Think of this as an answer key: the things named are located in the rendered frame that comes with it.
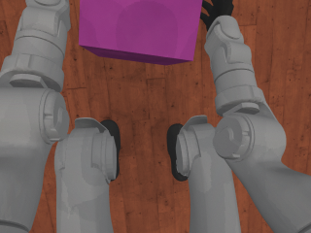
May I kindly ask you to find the left robot thigh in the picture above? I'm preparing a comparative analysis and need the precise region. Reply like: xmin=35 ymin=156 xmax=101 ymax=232
xmin=55 ymin=127 xmax=117 ymax=233

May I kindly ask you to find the right robot hand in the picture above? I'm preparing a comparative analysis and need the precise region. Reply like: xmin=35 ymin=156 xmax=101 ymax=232
xmin=200 ymin=0 xmax=234 ymax=32

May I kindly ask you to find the robot right shin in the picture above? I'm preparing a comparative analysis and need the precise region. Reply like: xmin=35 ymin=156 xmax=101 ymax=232
xmin=176 ymin=115 xmax=217 ymax=177

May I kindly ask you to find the right robot forearm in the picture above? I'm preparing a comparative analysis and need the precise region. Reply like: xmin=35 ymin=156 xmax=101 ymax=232
xmin=204 ymin=15 xmax=278 ymax=121

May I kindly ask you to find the carton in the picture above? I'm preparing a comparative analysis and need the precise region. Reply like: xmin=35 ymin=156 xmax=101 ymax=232
xmin=79 ymin=0 xmax=203 ymax=66

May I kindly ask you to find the robot right upper arm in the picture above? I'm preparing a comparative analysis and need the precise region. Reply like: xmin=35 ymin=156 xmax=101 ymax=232
xmin=212 ymin=112 xmax=311 ymax=233

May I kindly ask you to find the left robot forearm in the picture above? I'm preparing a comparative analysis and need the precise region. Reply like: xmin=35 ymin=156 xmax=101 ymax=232
xmin=0 ymin=0 xmax=71 ymax=93

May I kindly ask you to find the robot left upper arm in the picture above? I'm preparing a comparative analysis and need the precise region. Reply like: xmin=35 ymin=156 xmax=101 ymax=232
xmin=0 ymin=86 xmax=70 ymax=233

